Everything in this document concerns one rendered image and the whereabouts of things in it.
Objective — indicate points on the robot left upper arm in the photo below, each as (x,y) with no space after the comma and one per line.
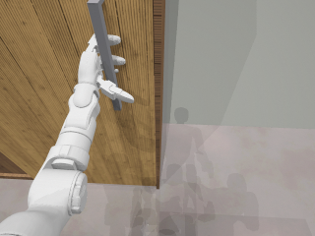
(56,195)

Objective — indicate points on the robot left forearm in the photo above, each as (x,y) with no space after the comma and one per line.
(71,151)

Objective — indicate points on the robot left hand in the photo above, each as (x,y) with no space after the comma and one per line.
(91,66)

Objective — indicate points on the wardrobe door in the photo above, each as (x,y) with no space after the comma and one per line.
(8,166)
(41,44)

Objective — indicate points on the handle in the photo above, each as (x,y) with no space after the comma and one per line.
(101,36)

